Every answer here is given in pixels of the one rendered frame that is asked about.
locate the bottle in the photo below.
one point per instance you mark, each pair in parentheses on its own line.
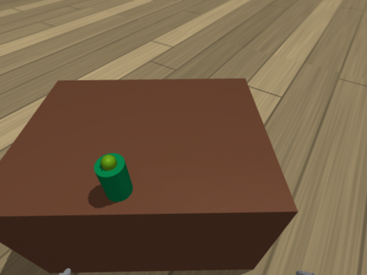
(113,175)

